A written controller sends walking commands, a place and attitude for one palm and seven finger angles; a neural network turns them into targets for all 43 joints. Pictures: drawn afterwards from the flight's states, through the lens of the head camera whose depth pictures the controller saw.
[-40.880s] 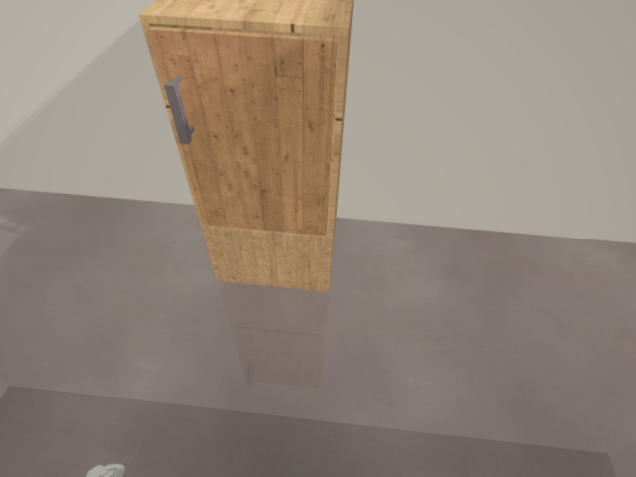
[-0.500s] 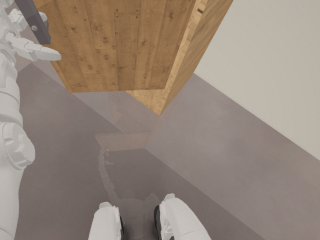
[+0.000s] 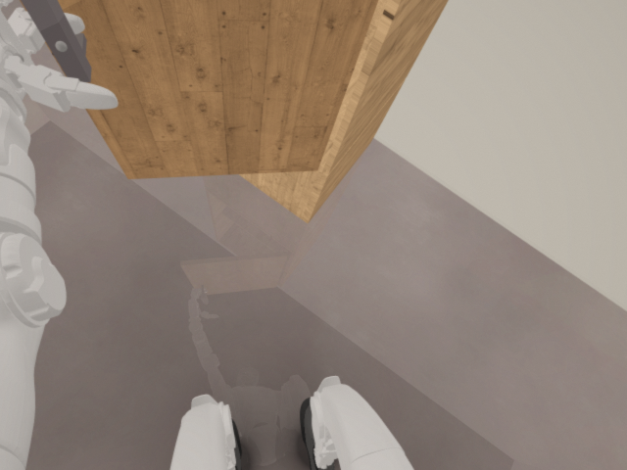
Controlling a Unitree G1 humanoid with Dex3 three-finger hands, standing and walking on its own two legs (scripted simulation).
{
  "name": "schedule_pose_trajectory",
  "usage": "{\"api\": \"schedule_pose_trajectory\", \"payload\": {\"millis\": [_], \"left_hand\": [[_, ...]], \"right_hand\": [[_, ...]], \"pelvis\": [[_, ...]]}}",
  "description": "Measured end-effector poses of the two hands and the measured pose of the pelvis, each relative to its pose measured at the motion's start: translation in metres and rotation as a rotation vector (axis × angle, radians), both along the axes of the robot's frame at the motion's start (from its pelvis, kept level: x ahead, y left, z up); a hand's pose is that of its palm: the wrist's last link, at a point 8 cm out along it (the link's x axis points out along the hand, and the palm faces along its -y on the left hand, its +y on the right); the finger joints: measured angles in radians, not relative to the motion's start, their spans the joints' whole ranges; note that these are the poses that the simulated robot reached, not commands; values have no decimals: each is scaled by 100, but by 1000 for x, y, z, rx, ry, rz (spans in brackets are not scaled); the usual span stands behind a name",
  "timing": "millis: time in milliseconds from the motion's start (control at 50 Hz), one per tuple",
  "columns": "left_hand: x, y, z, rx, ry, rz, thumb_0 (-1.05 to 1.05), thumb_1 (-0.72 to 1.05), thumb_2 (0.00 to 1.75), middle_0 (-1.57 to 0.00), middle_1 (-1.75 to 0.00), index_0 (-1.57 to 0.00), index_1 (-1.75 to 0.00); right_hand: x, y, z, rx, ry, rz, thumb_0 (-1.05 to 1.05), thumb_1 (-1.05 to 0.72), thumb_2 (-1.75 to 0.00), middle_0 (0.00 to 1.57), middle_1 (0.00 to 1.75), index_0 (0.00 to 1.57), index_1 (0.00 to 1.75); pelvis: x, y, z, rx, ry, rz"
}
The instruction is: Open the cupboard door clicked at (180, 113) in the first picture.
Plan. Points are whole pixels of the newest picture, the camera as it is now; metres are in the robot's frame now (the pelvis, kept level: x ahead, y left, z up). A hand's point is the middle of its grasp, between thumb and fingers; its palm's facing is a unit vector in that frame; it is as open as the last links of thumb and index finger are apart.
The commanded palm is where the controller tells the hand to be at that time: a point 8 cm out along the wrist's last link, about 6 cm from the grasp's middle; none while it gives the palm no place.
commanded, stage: close the thumb around the handle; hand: left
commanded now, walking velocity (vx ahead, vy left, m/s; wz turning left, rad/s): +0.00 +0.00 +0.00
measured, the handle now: (52, 5) +0.63 +0.20 +0.09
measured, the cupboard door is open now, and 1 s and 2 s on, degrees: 43 45 87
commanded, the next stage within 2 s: pull the door open along its arc in 0.62 s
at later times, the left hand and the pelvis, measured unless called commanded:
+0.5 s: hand (65, 49) +0.57 +0.19 +0.09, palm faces -0.02 -1.00 -0.02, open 6.3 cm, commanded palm +0.56 +0.21 +0.08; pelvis +0.00 +0.00 +0.00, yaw +0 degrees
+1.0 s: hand (75, 62) +0.55 +0.18 +0.09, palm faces -0.01 -1.00 +0.00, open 5.8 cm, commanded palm +0.51 +0.21 +0.08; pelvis +0.00 +0.00 +0.01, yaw -1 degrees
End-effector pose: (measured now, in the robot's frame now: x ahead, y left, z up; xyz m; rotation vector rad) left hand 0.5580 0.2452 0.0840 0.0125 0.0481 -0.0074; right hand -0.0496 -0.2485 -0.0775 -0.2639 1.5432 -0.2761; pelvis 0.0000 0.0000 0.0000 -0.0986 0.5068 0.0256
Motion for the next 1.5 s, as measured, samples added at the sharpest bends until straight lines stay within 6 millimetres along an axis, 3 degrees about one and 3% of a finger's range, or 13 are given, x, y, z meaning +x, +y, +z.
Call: {"api": "schedule_pose_trajectory", "payload": {"millis": [160, 520, 840, 1000, 1100, 1200, 1380, 1500], "left_hand": [[-2, -1, 2, 1, -1, -3, -1, -24, 41, -32, -123, -33, -124], [-7, -8, 4, 6, -7, -19, 0, 64, 79, -38, -132, -38, -133], [-8, -14, 4, -3, -7, 5, 0, 71, 83, -35, -133, -36, -135], [-24, -16, 3, -11, -19, -5, 0, 72, 79, -33, -133, -35, -135], [-48, -20, 2, -11, -28, -14, 0, 71, 77, -33, -133, -34, -135], [-83, -29, 1, -23, -39, -22, 0, 70, 75, -33, -133, -33, -134], [-158, -75, -1, -87, -70, 297, 0, 67, 76, -34, -131, -34, -128], [-194, -103, 2, -18, -67, 386, 0, 66, 76, -35, -130, -34, -130]], "right_hand": [[1, 2, 1, 9, 2, -1, 0, -91, -90, 20, 30, 20, 30], [10, -1, -1, 13, -25, 10, 0, -91, -90, 20, 30, 20, 30], [5, -4, -5, 14, -44, -4, 0, -91, -90, 20, 30, 20, 30], [9, -2, -2, 38, -53, -18, 0, -91, -90, 20, 30, 20, 30], [30, -2, 3, 55, -108, -15, 1, -91, -90, 20, 30, 20, 30], [68, -5, 8, 70, -209, 13, 1, -91, -90, 20, 30, 20, 29], [161, 3, 9, 130, -448, 164, 1, -91, -90, 20, 30, 20, 29], [202, 15, 10, 174, -548, 232, 1, -91, -90, 20, 30, 20, 29]], "pelvis": [[1, 1, 2, 1, -6, 0], [3, 0, 4, 5, -16, 1], [-3, -4, 1, 9, -17, -9], [2, -4, 8, 20, -36, -20], [9, -2, 17, 29, -63, -24], [17, -1, 27, 39, -102, -24], [22, -3, 32, 61, -162, -18], [18, -13, 33, 79, -205, -3]]}}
